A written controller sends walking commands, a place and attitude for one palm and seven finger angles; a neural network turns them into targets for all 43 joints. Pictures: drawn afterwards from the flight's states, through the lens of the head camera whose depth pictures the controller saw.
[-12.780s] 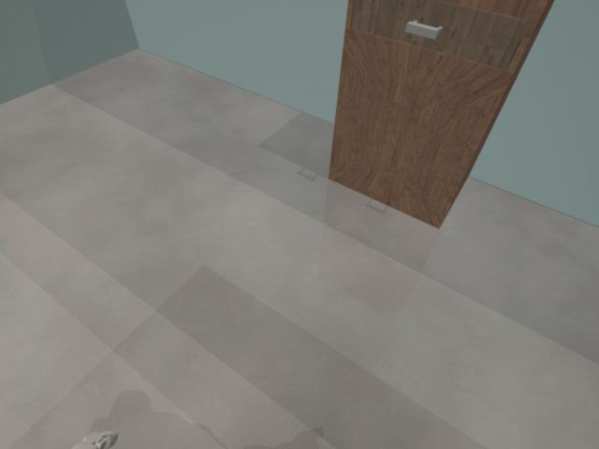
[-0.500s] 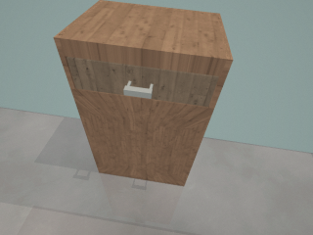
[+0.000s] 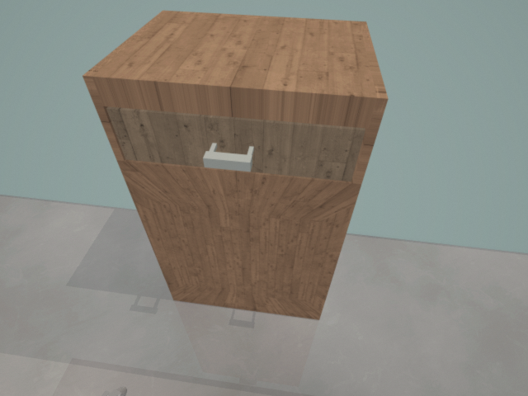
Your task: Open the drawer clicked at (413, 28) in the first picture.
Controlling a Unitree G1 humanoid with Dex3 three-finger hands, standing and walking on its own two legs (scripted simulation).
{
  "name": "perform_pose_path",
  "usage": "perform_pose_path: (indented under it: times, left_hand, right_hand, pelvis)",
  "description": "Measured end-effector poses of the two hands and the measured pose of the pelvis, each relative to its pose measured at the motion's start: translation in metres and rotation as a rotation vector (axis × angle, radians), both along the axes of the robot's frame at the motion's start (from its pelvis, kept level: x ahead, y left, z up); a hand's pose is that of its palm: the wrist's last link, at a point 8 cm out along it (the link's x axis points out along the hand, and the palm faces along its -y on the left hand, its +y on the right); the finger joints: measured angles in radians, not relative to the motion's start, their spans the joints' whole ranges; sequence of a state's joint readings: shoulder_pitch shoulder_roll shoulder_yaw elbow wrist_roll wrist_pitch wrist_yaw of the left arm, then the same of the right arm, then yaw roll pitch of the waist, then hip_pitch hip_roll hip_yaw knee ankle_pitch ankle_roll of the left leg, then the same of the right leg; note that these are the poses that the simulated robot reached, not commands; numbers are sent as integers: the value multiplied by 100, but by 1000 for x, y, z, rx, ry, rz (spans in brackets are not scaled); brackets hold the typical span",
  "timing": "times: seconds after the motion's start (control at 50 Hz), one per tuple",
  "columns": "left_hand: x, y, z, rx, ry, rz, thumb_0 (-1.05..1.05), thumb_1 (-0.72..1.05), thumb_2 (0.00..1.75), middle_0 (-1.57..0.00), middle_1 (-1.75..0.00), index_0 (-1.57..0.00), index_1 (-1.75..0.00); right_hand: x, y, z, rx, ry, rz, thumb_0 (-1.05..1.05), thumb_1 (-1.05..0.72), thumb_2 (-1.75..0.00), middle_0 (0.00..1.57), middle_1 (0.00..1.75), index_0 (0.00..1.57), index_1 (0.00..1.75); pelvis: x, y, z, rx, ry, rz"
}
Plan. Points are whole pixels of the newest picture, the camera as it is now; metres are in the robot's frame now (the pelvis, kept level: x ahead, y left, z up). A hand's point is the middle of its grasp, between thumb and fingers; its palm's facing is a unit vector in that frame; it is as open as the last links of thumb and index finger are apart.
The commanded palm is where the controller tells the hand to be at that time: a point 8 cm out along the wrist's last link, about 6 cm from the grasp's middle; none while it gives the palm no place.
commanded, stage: raise the hand with hooked fingers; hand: left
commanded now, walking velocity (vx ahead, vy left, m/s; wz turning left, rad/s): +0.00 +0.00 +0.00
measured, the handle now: (230, 155) +0.58 +0.11 +0.05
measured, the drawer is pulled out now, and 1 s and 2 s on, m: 0.00 0.00 0.00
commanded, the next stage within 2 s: move the hooked fingers above the handle in 1.76 s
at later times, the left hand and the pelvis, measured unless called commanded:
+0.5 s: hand (134, 336) +0.21 +0.20 +0.00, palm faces +0.07 -0.12 -0.99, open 9.9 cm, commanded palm +0.19 +0.20 +0.06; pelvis +0.04 -0.04 -0.03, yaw +2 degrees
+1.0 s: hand (140, 244) +0.31 +0.20 +0.09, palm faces +0.11 -0.08 -0.99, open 12.8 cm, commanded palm +0.28 +0.21 +0.16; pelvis +0.06 -0.03 +0.00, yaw +0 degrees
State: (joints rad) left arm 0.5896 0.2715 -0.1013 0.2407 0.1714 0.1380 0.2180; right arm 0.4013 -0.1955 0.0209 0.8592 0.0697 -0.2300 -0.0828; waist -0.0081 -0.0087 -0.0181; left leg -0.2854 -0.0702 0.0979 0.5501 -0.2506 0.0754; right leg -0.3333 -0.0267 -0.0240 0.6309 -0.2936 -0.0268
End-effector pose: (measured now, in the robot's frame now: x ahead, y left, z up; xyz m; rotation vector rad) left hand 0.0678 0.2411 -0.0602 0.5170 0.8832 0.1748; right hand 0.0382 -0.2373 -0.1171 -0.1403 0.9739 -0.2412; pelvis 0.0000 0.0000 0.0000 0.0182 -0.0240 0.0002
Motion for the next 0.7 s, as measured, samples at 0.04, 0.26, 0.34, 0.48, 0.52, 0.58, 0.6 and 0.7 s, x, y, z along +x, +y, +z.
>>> perform_pose_path:
  times: [0.04, 0.26, 0.34, 0.48, 0.52, 0.58, 0.6, 0.7]
  left_hand:
    - [41, -2, 37, 160, -184, -136, 6, 91, 87, -21, -34, -20, -33]
    - [100, -71, 83, 610, -536, -595, 1, 64, 78, -22, -47, -22, -47]
    - [80, -59, 73, 710, -450, -606, 0, 54, 74, -24, -53, -23, -53]
    - [106, -35, 109, 885, -489, -534, 0, 36, 67, -27, -64, -26, -64]
    - [123, -37, 122, 891, -521, -524, 0, 31, 65, -27, -67, -26, -67]
    - [145, -45, 135, 875, -543, -542, 0, 24, 62, -27, -71, -27, -71]
    - [151, -48, 138, 868, -544, -555, 0, 22, 61, -27, -73, -27, -73]
    - [171, -53, 149, 870, -520, -646, 0, 11, 56, -28, -80, -27, -80]
  right_hand:
    - [31, -9, 4, -19, -133, 45, 3, -94, -90, 20, 30, 20, 30]
    - [193, -21, 62, -31, -370, 261, 2, -91, -90, 20, 30, 20, 30]
    - [231, -9, 65, -41, -354, 371, 1, -91, -90, 20, 30, 20, 30]
    - [259, 16, 42, 10, -302, 470, 1, -91, -90, 20, 30, 20, 30]
    - [256, 19, 33, 42, -270, 461, 1, -91, -90, 20, 30, 20, 30]
    - [244, 20, 23, 87, -211, 428, 1, -91, -90, 20, 30, 20, 30]
    - [239, 19, 20, 97, -191, 415, 1, -91, -90, 20, 30, 20, 30]
    - [215, 1, 10, 98, -91, 352, 1, -91, -90, 20, 30, 20, 30]
  pelvis:
    - [0, 0, -5, 1, 11, 21]
    - [12, -19, -18, 18, 92, -37]
    - [19, -31, -23, 14, 121, -21]
    - [33, -42, -27, -6, 134, 32]
    - [37, -44, -25, -4, 133, 36]
    - [45, -46, -19, 2, 135, 26]
    - [48, -46, -17, 5, 136, 21]
    - [58, -47, -8, 14, 136, -3]
